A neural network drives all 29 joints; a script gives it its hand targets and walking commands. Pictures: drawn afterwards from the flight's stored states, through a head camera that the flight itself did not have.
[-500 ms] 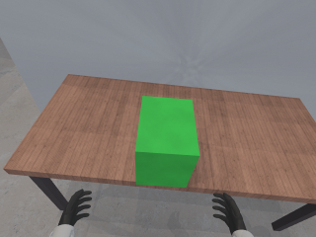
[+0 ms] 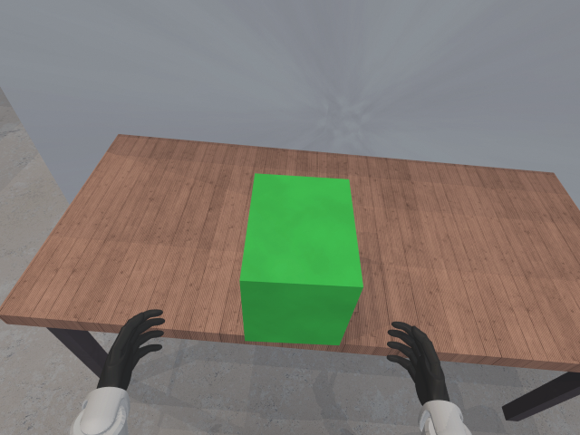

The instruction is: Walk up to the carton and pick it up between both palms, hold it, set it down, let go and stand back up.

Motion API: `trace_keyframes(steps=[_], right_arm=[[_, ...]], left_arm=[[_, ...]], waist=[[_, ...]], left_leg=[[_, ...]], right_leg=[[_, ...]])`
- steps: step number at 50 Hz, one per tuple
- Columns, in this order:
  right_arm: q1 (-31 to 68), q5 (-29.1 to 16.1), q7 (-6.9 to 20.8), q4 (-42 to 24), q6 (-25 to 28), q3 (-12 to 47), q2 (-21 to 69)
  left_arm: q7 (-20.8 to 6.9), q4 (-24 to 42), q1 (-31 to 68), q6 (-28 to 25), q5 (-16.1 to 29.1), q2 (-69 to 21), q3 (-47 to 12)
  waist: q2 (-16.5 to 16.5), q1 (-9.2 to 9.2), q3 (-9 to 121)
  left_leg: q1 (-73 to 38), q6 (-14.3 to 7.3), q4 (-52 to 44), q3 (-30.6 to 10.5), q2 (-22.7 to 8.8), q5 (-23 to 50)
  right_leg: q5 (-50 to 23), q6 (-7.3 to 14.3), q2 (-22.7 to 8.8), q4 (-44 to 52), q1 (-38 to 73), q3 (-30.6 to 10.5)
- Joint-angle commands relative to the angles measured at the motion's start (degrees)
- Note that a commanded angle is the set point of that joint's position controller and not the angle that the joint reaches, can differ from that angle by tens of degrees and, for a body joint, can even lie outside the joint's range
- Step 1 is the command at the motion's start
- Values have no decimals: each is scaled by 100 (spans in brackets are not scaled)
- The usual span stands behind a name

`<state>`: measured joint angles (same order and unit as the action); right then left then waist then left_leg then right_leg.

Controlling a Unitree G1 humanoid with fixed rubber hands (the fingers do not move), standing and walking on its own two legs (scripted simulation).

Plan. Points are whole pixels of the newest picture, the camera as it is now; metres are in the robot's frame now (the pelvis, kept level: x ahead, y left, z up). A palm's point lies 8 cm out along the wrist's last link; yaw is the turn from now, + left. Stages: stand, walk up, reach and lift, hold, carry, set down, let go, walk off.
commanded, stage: reach and lift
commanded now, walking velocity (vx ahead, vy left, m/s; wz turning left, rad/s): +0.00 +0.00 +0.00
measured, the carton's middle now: (297, 259) +0.45 +0.00 -0.09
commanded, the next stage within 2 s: none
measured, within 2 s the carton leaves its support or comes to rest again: neither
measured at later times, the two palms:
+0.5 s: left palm (130, 327) +0.27 +0.24 -0.02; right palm (413, 328) +0.29 -0.17 -0.02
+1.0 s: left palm (152, 259) +0.36 +0.23 +0.02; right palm (412, 269) +0.37 -0.18 +0.02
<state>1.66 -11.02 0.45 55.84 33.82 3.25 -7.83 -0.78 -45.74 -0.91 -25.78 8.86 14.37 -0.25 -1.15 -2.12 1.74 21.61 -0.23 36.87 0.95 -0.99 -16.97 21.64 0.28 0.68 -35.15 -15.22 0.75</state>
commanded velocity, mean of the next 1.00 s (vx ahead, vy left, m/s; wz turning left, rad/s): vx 0.00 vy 0.00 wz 0.00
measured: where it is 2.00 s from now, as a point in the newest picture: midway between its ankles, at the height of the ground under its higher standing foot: outside the picture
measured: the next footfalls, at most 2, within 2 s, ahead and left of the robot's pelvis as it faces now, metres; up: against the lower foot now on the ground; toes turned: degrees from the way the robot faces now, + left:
none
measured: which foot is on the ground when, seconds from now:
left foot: down 0.00-1.00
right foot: down 0.00-1.00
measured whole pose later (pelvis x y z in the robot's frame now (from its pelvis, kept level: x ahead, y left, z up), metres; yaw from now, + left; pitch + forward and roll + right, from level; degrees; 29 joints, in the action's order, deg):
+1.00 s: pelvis +0.01 +0.00 +0.00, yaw +0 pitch +10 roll -1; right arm 30.5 -19.4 -4.1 62.2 21.4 7.5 -11.5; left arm -1.0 -58.7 27.7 -18.0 10.9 13.7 2.6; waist 0.8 -1.4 7.1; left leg 29.0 -0.4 33.8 0.6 -0.7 -15.3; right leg 19.6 0.0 0.8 -31.5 -22.4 0.4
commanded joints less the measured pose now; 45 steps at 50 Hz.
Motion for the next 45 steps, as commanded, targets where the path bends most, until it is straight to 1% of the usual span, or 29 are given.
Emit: trace_keyframes(steps=[1, 3, 4, 5, 6, 7, 11, 12, 13, 14, 16, 17, 18, 19, 20, 21, 23, 26, 31, 32, 33, 34, 36, 37, 39, 40, 42, 43, 45], right_arm=[[1285, -87, -39, -676, 364, -88, -532], [1426, -151, -71, -620, 416, -34, -500], [1542, -190, -78, -652, 471, -41, -512], [1585, -172, -85, -532, 475, -85, -513], [1627, -172, -94, -553, 479, -62, -498], [1659, -210, -112, -429, 447, -30, -493], [1847, -263, -187, -388, 392, 42, -543], [1861, -271, -200, -332, 357, 34, -551], [1962, -305, -208, -400, 332, 93, -548], [2032, -316, -218, -467, 324, 65, -586], [2217, -361, -213, -553, 285, 97, -545], [2179, -356, -215, -553, 248, 121, -541], [2265, -346, -222, -613, 188, 92, -565], [2337, -360, -227, -600, 136, 108, -555], [2539, -376, -233, -643, 79, 63, -598], [2553, -373, -223, -694, 30, 76, -638], [2733, -417, -243, -775, -91, 109, -587], [3110, -477, -270, -646, -314, 97, -707], [3420, -548, -307, -456, -585, 109, -729], [3546, -564, -319, -435, -623, 143, -763], [3581, -568, -332, -451, -646, 146, -829], [3682, -566, -353, -391, -669, 161, -832], [3863, -622, -390, -386, -697, 160, -857], [3862, -668, -405, -327, -720, 183, -885], [4039, -692, -417, -335, -740, 242, -885], [4253, -703, -432, -391, -756, 214, -941], [4429, -722, -429, -398, -816, 240, -956], [4580, -759, -432, -496, -840, 245, -1010], [4691, -766, -439, -393, -914, 213, -1005]], left_arm=[[-22, 596, 1272, -435, 124, 746, 164], [-17, 586, 1408, -496, 130, 784, 190], [13, 652, 1512, -525, 138, 789, 219], [11, 667, 1634, -521, 108, 793, 206], [5, 600, 1572, -499, 140, 818, 205], [-7, 553, 1594, -461, 75, 820, 270], [-44, 696, 1785, -342, 107, 839, 254], [-47, 701, 1770, -297, 103, 851, 252], [-32, 692, 1845, -258, 76, 915, 314], [-24, 810, 1941, -233, 80, 870, 297], [-1, 866, 2080, -182, 104, 839, 247], [3, 808, 2037, -161, 111, 794, 253], [10, 831, 2188, -130, 108, 875, 304], [17, 817, 2250, -112, 92, 862, 318], [28, 857, 2462, -87, 132, 900, 277], [51, 897, 2523, -67, 148, 868, 283], [53, 803, 2703, -30, 174, 907, 286], [41, 625, 3171, 49, 249, 885, 270], [21, 226, 3478, 207, 233, 765, 268], [11, 142, 3564, 235, 225, 780, 305], [8, 93, 3596, 251, 222, 756, 292], [-1, 36, 3692, 262, 201, 757, 350], [-3, 47, 3927, 310, 203, 758, 371], [-9, 16, 3866, 345, 160, 778, 402], [-31, -54, 3989, 367, 112, 756, 483], [-32, -147, 4201, 380, 130, 796, 486], [-9, -176, 4385, 409, 169, 788, 454], [7, -160, 4540, 427, 193, 795, 456], [14, -196, 4707, 470, 166, 821, 472]], waist=[[178, 21, 1029], [205, -32, 1142], [255, -59, 1279], [280, 2, 1382], [255, -6, 1440], [302, -15, 1413], [299, 51, 1554], [335, 66, 1573], [342, -4, 1619], [375, 75, 1700], [448, 60, 1854], [440, 12, 1868], [425, 87, 1868], [439, 67, 1875], [462, 109, 1862], [529, 82, 2028], [482, 78, 2125], [533, 169, 2174], [507, 186, 2288], [507, 122, 2272], [451, 147, 2352], [447, 127, 2420], [521, 112, 2591], [488, 117, 2610], [425, 45, 2617], [386, 84, 2645], [338, 46, 2788], [371, 66, 2955], [404, 45, 3029]], left_leg=[[-1158, 280, -218, -71, 129, 1901], [-1025, 272, -118, -44, 157, 1789], [-1031, 293, -111, -36, 180, 1870], [-1051, 302, -125, -59, 161, 1902], [-1037, 302, -67, -53, 174, 2025], [-990, 307, -38, -53, 193, 2004], [-991, 309, -94, -67, 204, 2146], [-1038, 318, -112, -68, 211, 2176], [-1031, 309, -84, -69, 213, 2162], [-1078, 324, -91, -62, 209, 2264], [-1111, 352, -104, -66, 190, 2343], [-1094, 344, -133, -81, 190, 2338], [-1053, 352, -156, -75, 188, 2323], [-1043, 338, -155, -80, 188, 2312], [-1042, 337, -182, -86, 180, 2252], [-1064, 353, -177, -88, 159, 2269], [-1059, 347, -175, -73, 177, 2315], [-1085, 346, -219, -116, 153, 2246], [-1373, 388, -274, -155, 118, 2575], [-1416, 382, -249, -156, 131, 2677], [-1438, 375, -256, -166, 133, 2785], [-1492, 396, -263, -149, 138, 2865], [-1505, 413, -229, -133, 134, 3120], [-1554, 422, -251, -138, 127, 3211], [-1547, 394, -264, -128, 136, 3291], [-1510, 383, -273, -144, 130, 3268], [-1576, 366, -274, -118, 110, 3290], [-1608, 374, -243, -98, 114, 3353], [-1678, 397, -249, -116, 107, 3500]], right_leg=[[-1248, 95, -60, 650, -830, -155], [-1199, 76, -81, 574, -859, -179], [-1237, 96, -52, 508, -833, -178], [-1253, 98, -52, 484, -877, -134], [-1438, 98, -28, 454, -812, -151], [-1447, 82, -33, 448, -782, -161], [-1708, 48, -9, 459, -735, -178], [-1646, 49, 6, 477, -716, -147], [-1591, 50, -13, 504, -753, -181], [-1620, 62, 7, 510, -747, -150], [-1636, 80, 11, 530, -783, -140], [-1628, 66, 14, 559, -791, -162], [-1608, 66, 4, 555, -734, -153], [-1625, 65, 3, 573, -728, -174], [-1509, 59, 25, 581, -765, -168], [-1501, 83, -1, 578, -777, -166], [-1617, 67, -14, 586, -696, -159], [-1421, 61, -29, 647, -829, -150], [-1486, 75, 24, 726, -861, -50], [-1552, 63, 31, 741, -879, -77], [-1692, 63, 33, 730, -870, -52], [-1766, 52, 32, 726, -859, -49], [-2014, 51, 55, 704, -766, -41], [-2117, 32, 67, 710, -706, -24], [-2281, 2, 66, 749, -678, -40], [-2272, -5, 87, 746, -697, -38], [-2253, -2, 74, 760, -738, -22], [-2337, -8, 76, 766, -738, -23], [-2438, 3, 86, 774, -692, 19]])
